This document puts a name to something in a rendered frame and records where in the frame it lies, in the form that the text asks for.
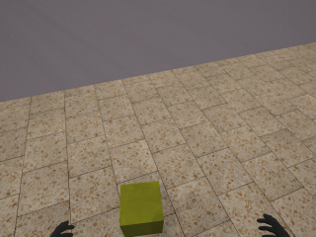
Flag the left robot hand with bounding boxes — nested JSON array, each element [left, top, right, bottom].
[[49, 220, 75, 237]]

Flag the right robot hand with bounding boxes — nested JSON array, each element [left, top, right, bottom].
[[257, 213, 290, 237]]

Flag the carton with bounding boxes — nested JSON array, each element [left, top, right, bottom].
[[119, 181, 164, 237]]

